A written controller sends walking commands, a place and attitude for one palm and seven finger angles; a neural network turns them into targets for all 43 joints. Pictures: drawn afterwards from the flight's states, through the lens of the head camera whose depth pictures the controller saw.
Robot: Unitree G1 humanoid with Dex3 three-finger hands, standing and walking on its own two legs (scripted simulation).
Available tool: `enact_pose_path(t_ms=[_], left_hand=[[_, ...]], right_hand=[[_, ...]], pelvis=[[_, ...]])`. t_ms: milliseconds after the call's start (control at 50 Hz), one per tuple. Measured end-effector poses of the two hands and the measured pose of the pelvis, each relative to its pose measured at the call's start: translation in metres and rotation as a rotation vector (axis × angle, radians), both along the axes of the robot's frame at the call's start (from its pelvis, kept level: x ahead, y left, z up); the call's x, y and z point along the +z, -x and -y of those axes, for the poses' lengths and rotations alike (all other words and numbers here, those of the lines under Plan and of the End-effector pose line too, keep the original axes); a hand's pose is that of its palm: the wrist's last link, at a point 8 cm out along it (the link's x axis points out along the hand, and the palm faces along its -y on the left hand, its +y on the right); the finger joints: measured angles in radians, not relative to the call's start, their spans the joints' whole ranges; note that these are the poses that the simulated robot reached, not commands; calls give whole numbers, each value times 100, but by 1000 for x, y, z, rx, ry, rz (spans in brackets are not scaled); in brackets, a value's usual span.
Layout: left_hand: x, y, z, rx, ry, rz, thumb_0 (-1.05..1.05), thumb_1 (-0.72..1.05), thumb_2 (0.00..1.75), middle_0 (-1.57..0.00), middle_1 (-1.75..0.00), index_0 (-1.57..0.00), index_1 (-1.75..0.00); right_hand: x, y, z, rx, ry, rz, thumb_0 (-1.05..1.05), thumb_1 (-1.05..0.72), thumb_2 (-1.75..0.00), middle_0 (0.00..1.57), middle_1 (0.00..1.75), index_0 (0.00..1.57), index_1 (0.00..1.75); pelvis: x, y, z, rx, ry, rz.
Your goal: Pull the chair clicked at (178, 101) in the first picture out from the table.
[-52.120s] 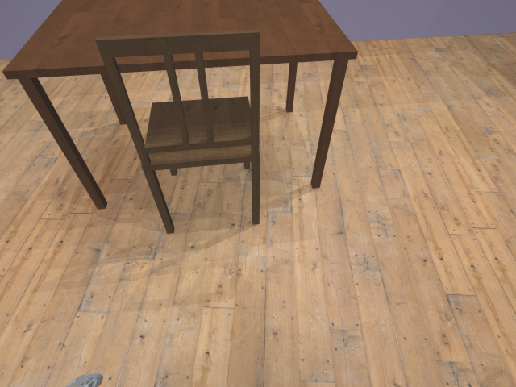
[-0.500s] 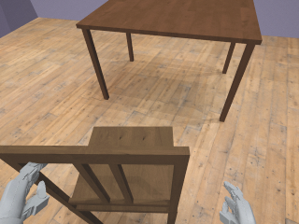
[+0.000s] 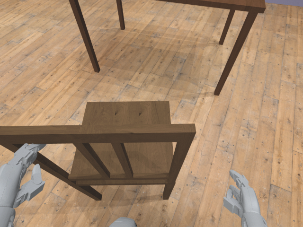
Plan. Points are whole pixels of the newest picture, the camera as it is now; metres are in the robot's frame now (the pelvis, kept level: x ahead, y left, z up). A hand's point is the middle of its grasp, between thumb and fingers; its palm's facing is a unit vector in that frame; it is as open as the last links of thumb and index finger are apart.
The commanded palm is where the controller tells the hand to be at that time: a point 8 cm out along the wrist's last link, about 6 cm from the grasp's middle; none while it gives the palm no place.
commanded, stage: step back with the hand held close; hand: left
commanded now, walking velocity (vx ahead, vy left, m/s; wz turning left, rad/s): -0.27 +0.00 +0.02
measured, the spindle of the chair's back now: (96, 161) +0.27 +0.21 -0.08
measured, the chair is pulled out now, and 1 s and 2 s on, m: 0.78 0.78 0.78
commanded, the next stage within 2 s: stop stepping back and stand still in 0.64 s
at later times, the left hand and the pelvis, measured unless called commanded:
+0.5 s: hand out of the picture +0.13 +0.31 +0.15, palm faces +0.47 -0.76 -0.44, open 7.4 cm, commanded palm +0.06 +0.34 +0.18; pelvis -0.08 +0.04 -0.01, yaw +0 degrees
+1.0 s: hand out of the picture +0.04 +0.32 +0.15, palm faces +0.48 -0.77 -0.42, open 7.4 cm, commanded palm -0.02 +0.35 +0.18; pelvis -0.15 +0.04 +0.00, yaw +1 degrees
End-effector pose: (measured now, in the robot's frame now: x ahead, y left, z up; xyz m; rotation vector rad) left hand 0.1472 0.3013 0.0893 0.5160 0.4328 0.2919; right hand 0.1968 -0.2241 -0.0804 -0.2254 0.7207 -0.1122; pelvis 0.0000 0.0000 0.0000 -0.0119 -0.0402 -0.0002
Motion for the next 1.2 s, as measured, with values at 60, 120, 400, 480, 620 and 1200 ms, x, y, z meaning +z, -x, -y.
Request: enact_pose_path(t_ms=[60,120,400,480,620,1200], left_hand=[[5,10,1,-49,-17,10,1,90,90,-21,-30,-36,-34],[12,23,0,-92,-40,40,1,90,90,-21,-30,-37,-35],[120,62,-35,-3,-243,780,0,89,90,-20,-30,-23,-31],[80,63,-45,24,-140,633,0,90,90,-20,-30,-21,-31],[87,95,-25,-131,-208,665,1,89,90,-21,-30,-21,-30],[99,162,-50,-65,-177,689,1,89,90,-21,-30,-21,-30]], right_hand=[[1,15,2,-20,15,-9,2,-90,-90,20,30,20,30],[1,31,1,-28,31,-17,2,-90,-90,20,30,20,30],[-14,102,-13,-93,-11,7,2,-90,-90,20,30,21,30],[-7,128,-22,-127,-10,16,2,-90,-90,20,30,20,30],[-8,159,-27,-39,35,-16,2,-90,-90,20,30,21,30],[16,204,-55,-13,2,42,2,-90,-90,20,30,21,30]], pelvis=[[-1,12,-2,1,3,-4],[-3,25,-2,4,7,-5],[-15,67,-29,3,16,-19],[-13,80,-37,-10,23,-15],[-17,106,-29,15,42,-60],[2,160,-45,27,12,-26]])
